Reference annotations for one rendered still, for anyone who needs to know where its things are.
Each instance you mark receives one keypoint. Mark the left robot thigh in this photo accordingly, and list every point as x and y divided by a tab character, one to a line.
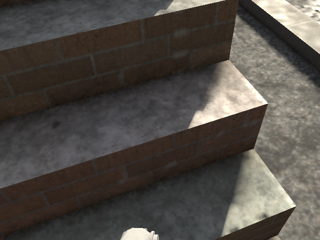
139	234

